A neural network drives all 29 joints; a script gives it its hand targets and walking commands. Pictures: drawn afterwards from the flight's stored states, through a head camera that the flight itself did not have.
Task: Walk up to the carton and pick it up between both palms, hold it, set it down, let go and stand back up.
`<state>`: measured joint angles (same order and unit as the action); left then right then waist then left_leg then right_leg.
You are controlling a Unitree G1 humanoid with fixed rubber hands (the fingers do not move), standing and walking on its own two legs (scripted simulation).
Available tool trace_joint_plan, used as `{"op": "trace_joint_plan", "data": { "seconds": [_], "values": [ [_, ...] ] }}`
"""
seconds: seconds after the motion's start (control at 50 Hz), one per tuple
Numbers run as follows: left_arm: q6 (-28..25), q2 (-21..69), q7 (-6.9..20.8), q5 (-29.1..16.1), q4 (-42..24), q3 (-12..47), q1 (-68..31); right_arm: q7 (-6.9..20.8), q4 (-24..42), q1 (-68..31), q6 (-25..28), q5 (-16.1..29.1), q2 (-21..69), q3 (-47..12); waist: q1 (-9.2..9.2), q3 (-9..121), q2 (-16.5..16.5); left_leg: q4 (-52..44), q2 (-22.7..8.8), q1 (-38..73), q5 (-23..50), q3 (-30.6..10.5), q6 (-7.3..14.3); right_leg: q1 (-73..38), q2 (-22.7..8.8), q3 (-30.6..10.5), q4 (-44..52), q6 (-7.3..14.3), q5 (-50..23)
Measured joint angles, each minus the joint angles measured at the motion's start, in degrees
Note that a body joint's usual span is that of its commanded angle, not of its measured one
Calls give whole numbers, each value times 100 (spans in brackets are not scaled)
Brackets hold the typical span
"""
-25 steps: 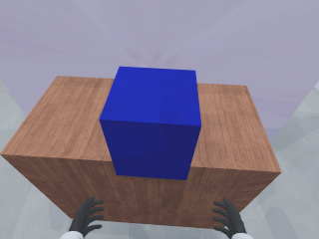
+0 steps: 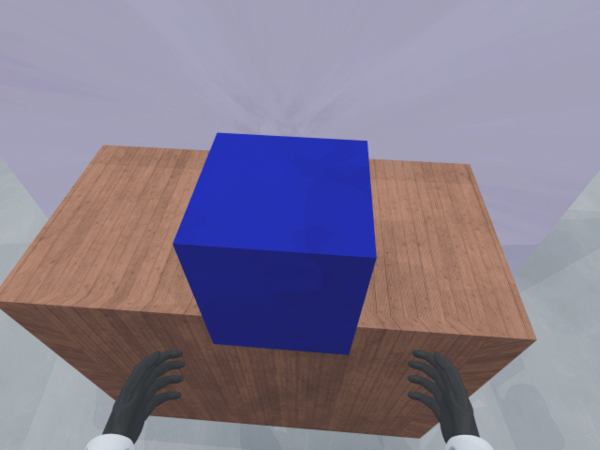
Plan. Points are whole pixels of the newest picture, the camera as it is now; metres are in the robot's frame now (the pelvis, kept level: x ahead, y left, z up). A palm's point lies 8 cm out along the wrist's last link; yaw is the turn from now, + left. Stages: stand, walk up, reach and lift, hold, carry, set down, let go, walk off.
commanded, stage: reach and lift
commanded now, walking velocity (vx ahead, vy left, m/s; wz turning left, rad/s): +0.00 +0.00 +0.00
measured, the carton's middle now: (285, 248) +0.39 +0.02 +0.06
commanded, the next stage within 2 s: none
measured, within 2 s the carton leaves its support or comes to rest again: neither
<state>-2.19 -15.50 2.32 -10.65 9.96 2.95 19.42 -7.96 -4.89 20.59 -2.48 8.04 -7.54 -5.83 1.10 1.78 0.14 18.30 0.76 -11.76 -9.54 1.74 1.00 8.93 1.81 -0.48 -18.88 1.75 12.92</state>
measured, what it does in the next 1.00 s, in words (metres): stands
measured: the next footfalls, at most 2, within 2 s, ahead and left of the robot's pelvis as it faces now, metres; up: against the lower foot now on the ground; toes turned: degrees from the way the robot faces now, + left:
none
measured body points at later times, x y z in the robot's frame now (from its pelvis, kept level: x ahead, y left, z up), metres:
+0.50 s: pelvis -0.05 +0.01 -0.01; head -0.05 +0.02 +0.44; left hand +0.23 +0.22 +0.03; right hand +0.22 -0.16 +0.03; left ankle +0.00 +0.11 -0.75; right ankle -0.04 -0.10 -0.75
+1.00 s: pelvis -0.01 +0.01 +0.00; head -0.02 +0.02 +0.45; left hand +0.29 +0.22 +0.07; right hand +0.28 -0.18 +0.08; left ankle +0.00 +0.11 -0.75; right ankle -0.04 -0.10 -0.75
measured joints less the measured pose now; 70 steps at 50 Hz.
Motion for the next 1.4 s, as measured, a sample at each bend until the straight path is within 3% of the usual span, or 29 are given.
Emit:
{"op": "trace_joint_plan", "data": {
  "seconds": [0.34, 0.46, 0.56, 0.64, 0.88, 1.06, 1.18, 1.26, 1.4],
  "values": [
    [184, -132, -81, -257, -390, -43, -455, -282, 537, -340, -319, 258, 44, -95, -55, 36, -109, 231, -1, -169, 154, -10, 52, 203, -2, 31, -320, 1, -102],
    [391, -135, -147, -340, -143, 48, -1375, -391, 252, -1251, -547, 247, 90, -33, -78, 123, -115, 549, 40, -572, 104, -3, 119, 612, -49, 40, -665, -46, -41],
    [758, -1, -275, -252, 490, 5, -2273, -306, -420, -2209, -861, 110, 22, 279, -58, 152, -5, 880, 85, -735, -51, 18, 150, 759, -101, 30, -975, -99, 113],
    [861, 108, -370, -315, 571, -11, -2556, -285, -502, -2483, -957, 123, -7, 555, -28, 110, 98, 908, 115, -677, -127, 33, 189, 675, -131, 13, -949, -152, 160],
    [1438, -120, -445, -459, -445, 112, -2131, -160, 517, -1956, -1490, 442, -400, 473, -88, 107, -18, -23, 57, 260, 38, 101, 138, -341, -67, -98, 248, -129, -187],
    [2221, -380, -468, -519, -658, -133, -2311, -156, 661, -2357, -2302, 596, -408, 602, -97, -40, -106, -109, 38, 340, 107, 4, 82, -438, -40, -2, 308, -67, -209],
    [2379, -449, -391, -698, -615, -236, -2885, -289, 708, -2841, -2518, 536, -369, 754, -38, -55, 17, -171, 66, 41, 279, -87, 89, -124, -63, 95, 272, -69, -294],
    [2521, -566, -326, -767, -352, -244, -3474, -381, 607, -3319, -2685, 553, -386, 747, 15, 97, 46, -225, 70, -95, 359, -85, 83, 57, -68, 95, 233, -71, -325],
    [3039, -624, -182, -618, 1158, -429, -4860, -301, -644, -4537, -3233, 402, -346, 1047, 113, 264, -22, -69, 70, -308, 328, -92, 55, 313, -70, 109, -23, -56, -238]
  ]
}}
